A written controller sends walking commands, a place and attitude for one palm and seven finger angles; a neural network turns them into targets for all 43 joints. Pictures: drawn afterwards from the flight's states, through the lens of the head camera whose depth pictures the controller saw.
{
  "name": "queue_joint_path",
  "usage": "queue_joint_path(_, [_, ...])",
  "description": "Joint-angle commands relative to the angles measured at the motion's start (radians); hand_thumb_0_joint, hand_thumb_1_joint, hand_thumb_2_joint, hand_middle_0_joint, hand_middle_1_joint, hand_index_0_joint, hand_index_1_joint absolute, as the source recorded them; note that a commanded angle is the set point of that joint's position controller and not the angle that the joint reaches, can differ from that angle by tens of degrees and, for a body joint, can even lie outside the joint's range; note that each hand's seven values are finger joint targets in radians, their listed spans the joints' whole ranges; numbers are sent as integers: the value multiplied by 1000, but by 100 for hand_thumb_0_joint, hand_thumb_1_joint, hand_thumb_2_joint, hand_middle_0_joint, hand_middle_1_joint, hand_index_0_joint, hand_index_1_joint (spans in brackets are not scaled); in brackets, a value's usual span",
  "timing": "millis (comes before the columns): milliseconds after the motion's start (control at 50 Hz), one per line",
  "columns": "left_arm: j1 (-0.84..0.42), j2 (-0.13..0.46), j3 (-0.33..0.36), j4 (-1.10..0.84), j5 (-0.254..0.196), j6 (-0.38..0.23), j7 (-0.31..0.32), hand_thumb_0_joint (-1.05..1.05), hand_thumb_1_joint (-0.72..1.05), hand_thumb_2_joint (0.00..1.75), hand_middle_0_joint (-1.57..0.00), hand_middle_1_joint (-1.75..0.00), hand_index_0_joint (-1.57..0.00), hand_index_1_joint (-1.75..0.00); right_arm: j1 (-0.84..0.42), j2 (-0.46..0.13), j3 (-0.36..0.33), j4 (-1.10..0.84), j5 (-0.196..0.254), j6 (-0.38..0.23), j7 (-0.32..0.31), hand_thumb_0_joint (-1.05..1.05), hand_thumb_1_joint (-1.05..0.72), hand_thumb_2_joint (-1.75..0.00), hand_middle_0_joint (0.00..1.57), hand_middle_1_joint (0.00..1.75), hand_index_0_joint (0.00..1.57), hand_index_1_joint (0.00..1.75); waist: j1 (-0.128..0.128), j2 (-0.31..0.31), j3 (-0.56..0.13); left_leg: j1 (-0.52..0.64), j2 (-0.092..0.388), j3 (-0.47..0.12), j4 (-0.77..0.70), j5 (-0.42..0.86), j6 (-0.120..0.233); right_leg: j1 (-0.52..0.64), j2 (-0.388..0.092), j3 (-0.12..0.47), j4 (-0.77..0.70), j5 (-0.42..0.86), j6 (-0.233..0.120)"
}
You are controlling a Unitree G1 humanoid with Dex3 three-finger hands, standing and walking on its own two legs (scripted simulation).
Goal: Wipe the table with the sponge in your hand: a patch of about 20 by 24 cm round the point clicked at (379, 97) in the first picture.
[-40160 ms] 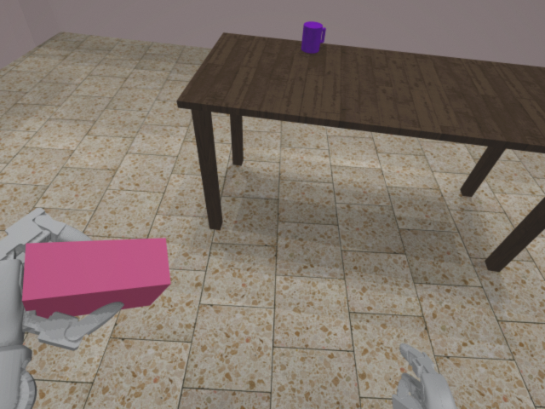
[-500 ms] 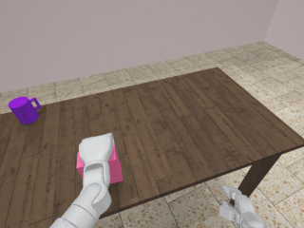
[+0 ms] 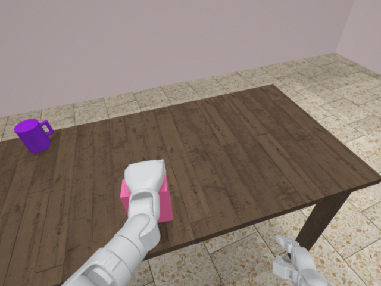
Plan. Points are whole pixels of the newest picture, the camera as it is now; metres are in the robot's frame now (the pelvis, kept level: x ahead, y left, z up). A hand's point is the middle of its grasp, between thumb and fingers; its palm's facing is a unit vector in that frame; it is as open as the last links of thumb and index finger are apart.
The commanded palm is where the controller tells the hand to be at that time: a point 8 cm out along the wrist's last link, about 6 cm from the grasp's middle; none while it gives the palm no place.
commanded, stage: wipe forward along the third lane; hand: left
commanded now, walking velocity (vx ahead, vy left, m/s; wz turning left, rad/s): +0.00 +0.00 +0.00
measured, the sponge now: (150, 205) +0.32 +0.16 -0.04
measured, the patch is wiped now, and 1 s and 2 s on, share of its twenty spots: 0.85 0.90 1.00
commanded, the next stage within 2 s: wipe back along the third lane in 1.70 s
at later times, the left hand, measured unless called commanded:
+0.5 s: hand (155, 180) +0.36 +0.14 +0.02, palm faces -0.08 -0.05 -1.00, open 9.7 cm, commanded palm +0.34 +0.14 +0.06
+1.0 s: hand (155, 164) +0.41 +0.15 +0.02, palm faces -0.10 -0.02 -0.99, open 9.7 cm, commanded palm +0.39 +0.16 +0.06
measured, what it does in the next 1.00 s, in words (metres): stands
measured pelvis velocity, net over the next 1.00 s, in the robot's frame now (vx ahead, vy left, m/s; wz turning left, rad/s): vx -0.02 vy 0.00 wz -0.03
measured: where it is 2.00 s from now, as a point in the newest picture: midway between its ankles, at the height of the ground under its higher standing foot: outside the picture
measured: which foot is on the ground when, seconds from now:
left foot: down 0.00-1.00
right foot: down 0.00-1.00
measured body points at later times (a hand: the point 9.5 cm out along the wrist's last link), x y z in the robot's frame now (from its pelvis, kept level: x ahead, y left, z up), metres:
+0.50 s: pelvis -0.01 -0.01 +0.00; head -0.02 -0.04 +0.45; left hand +0.36 +0.14 +0.08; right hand +0.17 -0.25 -0.11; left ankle +0.02 +0.13 -0.73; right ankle +0.00 -0.09 -0.73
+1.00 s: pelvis -0.02 +0.00 -0.01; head +0.01 -0.02 +0.44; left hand +0.41 +0.15 +0.08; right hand +0.08 -0.26 -0.14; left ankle +0.02 +0.13 -0.73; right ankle +0.00 -0.09 -0.73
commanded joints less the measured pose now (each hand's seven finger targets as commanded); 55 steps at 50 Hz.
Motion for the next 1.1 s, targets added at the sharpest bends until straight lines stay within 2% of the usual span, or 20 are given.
queue_joint_path(0, [-307,-27,27,-137,-5,-22,30,0,10,130,-120,-160,-120,-160,-211,-99,-30,-174,-1,-42,-4,0,-90,-90,20,30,20,30,-33,-174,-192,87,-26,21,-42,127,45,55,-10,61,-116,258,-16])
queue_joint_path(20, [-301,9,68,-136,-11,-18,34,0,10,130,-120,-160,-120,-160,-213,-106,-31,-171,-3,-39,-7,0,-90,-90,20,30,20,30,-23,-183,-202,83,-26,18,-52,123,44,69,-7,73,-125,254,-17])
queue_joint_path(100, [-382,-4,55,-56,-4,0,44,0,10,130,-120,-160,-120,-160,-209,-102,-27,-155,4,-38,-18,0,-90,-90,20,30,20,30,-47,-170,-142,67,-25,28,-58,71,43,17,-13,66,-143,172,-9])
queue_joint_path(120, [-399,24,83,-49,-7,0,44,0,10,130,-120,-160,-120,-160,-206,-107,-27,-150,3,-38,-23,0,-90,-90,20,30,20,30,-42,-176,-145,62,-26,23,-67,62,43,19,-9,75,-151,157,-12])
queue_joint_path(200, [-422,16,85,15,4,-14,50,0,10,130,-120,-160,-120,-160,-178,-104,-30,-142,-1,-43,-32,0,-90,-90,20,30,20,30,-52,-181,-174,55,-30,33,-54,69,46,24,-16,70,-141,186,-7])
queue_joint_path(220, [-409,55,127,23,2,-18,48,0,10,130,-120,-160,-120,-160,-175,-110,-31,-139,-3,-41,-36,0,-90,-90,20,30,20,30,-40,-180,-189,46,-31,30,-59,69,44,37,-13,87,-147,192,-9])
queue_joint_path(280, [-465,37,105,75,19,-30,50,0,10,130,-120,-160,-120,-160,-156,-109,-28,-135,-2,-38,-47,0,-90,-90,20,30,20,30,-72,-204,-158,22,-30,37,-52,41,45,5,-21,85,-148,163,0])
queue_joint_path(300, [-482,41,113,99,22,-34,53,0,10,130,-120,-160,-120,-160,-147,-109,-29,-129,-5,-40,-51,0,-90,-90,20,30,20,30,-74,-195,-159,18,-29,38,-50,30,46,-5,-21,88,-150,145,1])
queue_joint_path(320, [-484,101,175,111,24,-41,58,0,10,130,-120,-160,-120,-160,-141,-116,-32,-122,-8,-39,-55,0,-90,-90,20,30,20,30,-63,-202,-162,11,-28,29,-55,26,45,-2,-16,102,-155,140,-4])
queue_joint_path(380, [-521,73,153,155,29,-56,66,0,10,130,-120,-160,-120,-160,-119,-108,-29,-121,-8,-46,-65,0,-90,-90,20,30,20,30,-82,-200,-160,-13,-28,40,-45,6,45,-17,-24,95,-148,117,6])
queue_joint_path(420, [-507,142,223,196,36,-58,74,0,10,130,-120,-160,-120,-160,-106,-117,-31,-111,-14,-43,-69,0,-90,-90,20,30,20,30,-65,-188,-175,-28,-25,31,-49,5,40,-17,-18,103,-143,108,-1])
queue_joint_path(480, [-523,109,196,257,34,-56,83,0,10,130,-120,-160,-120,-160,-85,-111,-28,-112,-14,-45,-73,0,-90,-90,20,30,20,30,-83,-188,-162,-52,-22,45,-38,-15,41,-38,-25,96,-143,84,10])
queue_joint_path(560, [-623,178,242,301,41,-62,97,0,10,130,-120,-160,-120,-160,-59,-116,-28,-103,-16,-51,-83,0,-90,-90,20,30,20,30,-94,-163,-178,-78,-19,43,-34,-46,42,-62,-26,95,-140,5,15])
queue_joint_path(640, [-676,190,250,364,46,-70,107,0,10,130,-120,-160,-120,-160,-24,-120,-30,-91,-19,-62,-87,0,-90,-90,20,30,20,30,-111,-178,-184,-100,-13,42,-28,-56,44,-86,-23,86,-132,-11,20])
queue_joint_path(680, [-699,164,238,380,35,-72,112,0,10,130,-120,-160,-120,-160,-9,-117,-32,-88,-19,-71,-86,0,-90,-90,20,30,20,30,-116,-162,-207,-98,-9,48,-23,-55,45,-89,-24,86,-131,0,22])
queue_joint_path(740, [-718,225,283,408,36,-78,122,0,10,130,-120,-160,-120,-160,22,-124,-35,-76,-21,-76,-86,0,-90,-90,20,30,20,30,-116,-177,-258,-114,-6,44,-16,-36,46,-57,-22,86,-114,42,24])
queue_joint_path(800, [-715,177,251,437,40,-74,126,0,10,130,-120,-160,-120,-160,34,-122,-36,-75,-22,-81,-79,0,-90,-90,20,30,20,30,-126,-160,-240,-119,-3,48,-13,-34,45,-86,-20,80,-116,60,24])
queue_joint_path(900, [-807,218,271,478,47,-74,133,0,10,130,-120,-160,-120,-160,70,-131,-39,-51,-25,-94,-77,0,-90,-90,20,30,20,30,-151,-152,-230,-136,2,46,-8,-42,48,-113,-17,72,-110,54,26])
queue_joint_path(1020, [-824,272,317,504,44,-80,137,0,10,130,-120,-160,-120,-160,103,-136,-41,-48,-27,-106,-74,0,-90,-90,20,30,20,30,-150,-164,-296,-153,3,42,0,2,51,-68,-15,68,-88,137,29])
queue_joint_path(1080, [-835,257,293,528,54,-71,138,0,10,130,-120,-160,-120,-160,116,-139,-38,-46,-28,-109,-68,0,-90,-90,20,30,20,30,-158,-133,-268,-153,4,48,-1,-10,50,-105,-14,62,-94,120,29])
